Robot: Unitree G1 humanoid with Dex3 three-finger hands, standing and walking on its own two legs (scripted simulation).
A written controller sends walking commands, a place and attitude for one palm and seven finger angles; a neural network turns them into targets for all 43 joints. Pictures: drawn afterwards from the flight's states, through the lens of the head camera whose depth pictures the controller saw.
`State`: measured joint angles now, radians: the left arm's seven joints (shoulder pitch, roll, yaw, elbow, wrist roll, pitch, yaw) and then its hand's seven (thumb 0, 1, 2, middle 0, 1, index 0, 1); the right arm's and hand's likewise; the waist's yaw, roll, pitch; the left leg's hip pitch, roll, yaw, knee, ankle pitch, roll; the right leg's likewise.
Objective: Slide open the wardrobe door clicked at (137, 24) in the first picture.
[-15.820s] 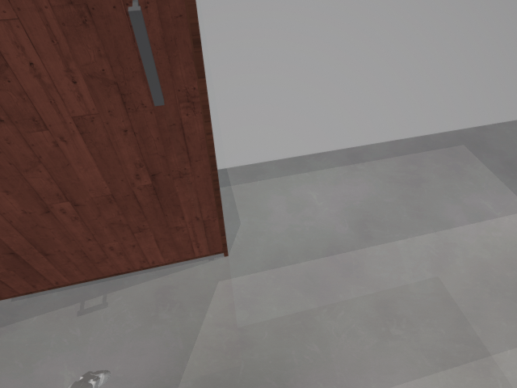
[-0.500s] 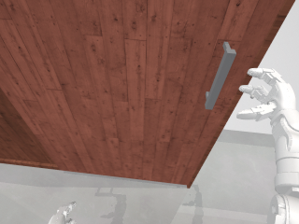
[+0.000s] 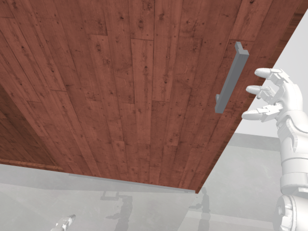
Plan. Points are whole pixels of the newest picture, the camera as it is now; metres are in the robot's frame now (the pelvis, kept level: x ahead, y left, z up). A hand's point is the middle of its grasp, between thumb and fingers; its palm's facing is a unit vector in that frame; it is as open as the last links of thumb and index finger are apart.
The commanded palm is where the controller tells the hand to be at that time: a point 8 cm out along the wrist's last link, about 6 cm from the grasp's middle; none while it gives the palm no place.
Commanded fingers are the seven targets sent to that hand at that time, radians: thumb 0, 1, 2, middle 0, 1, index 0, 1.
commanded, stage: move the hooked fingers beside the handle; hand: right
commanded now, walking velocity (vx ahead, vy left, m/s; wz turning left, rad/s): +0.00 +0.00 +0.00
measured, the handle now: (228, 80) +0.48 -0.15 +0.17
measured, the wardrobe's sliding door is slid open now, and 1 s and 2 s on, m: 0.00 0.00 0.00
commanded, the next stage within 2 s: feel for the door with the fingertips in 0.44 s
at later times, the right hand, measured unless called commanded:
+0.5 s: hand (258, 96) +0.42 -0.21 +0.18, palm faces +0.05 +1.00 +0.01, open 14.0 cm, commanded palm +0.39 -0.26 +0.17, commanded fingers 0.00 0.50 -0.30 0.30 1.20 0.30 1.20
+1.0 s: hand (242, 95) +0.42 -0.17 +0.18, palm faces +0.05 +1.00 +0.01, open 14.0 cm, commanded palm +0.40 -0.23 +0.17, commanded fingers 0.00 0.50 -0.30 0.30 1.20 0.30 1.20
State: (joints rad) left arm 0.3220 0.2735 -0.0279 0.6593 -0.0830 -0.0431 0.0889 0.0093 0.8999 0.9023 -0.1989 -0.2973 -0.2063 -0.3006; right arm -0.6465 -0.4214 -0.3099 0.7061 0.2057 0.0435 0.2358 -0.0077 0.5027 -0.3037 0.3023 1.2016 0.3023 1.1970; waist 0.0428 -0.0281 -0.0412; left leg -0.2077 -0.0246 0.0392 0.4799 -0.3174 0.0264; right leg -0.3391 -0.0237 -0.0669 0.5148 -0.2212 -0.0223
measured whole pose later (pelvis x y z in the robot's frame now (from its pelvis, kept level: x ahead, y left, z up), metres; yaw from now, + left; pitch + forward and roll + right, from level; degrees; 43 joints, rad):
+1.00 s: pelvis -0.01 +0.01 +0.00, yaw +0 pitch +1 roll +0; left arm 0.27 0.25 -0.04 0.66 -0.07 -0.04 0.08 0.01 0.90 0.90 -0.20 -0.30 -0.21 -0.30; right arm -0.68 -0.33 -0.24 0.69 0.19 0.07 0.13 -0.01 0.50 -0.30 0.30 1.20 0.30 1.20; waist 0.04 -0.03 -0.04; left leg -0.20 -0.03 0.05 0.48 -0.31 0.03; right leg -0.33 -0.03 -0.05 0.50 -0.20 -0.01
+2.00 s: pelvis -0.01 +0.00 +0.00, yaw +0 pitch +4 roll +1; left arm 0.34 0.26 -0.02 0.68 -0.07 -0.05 0.06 0.01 0.90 0.90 -0.20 -0.30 -0.21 -0.30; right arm -0.77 -0.34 -0.24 0.82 0.18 -0.02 0.14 -0.01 0.50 -0.30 0.32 1.21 0.31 1.21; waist 0.05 -0.03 -0.05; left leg -0.26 -0.03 0.04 0.52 -0.32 0.03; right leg -0.39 -0.02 -0.06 0.55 -0.22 -0.02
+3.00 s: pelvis +0.00 +0.01 +0.00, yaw +0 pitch +2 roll +0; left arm 0.30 0.25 -0.02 0.68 -0.06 -0.03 0.06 0.01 0.90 0.90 -0.20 -0.30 -0.21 -0.30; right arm -0.69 -0.26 -0.21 0.68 0.17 0.05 0.07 -0.01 0.50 -0.30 0.30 1.20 0.30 1.20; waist 0.04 -0.03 -0.05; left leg -0.20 -0.03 0.04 0.48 -0.31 0.04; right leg -0.33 -0.03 -0.06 0.50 -0.21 -0.01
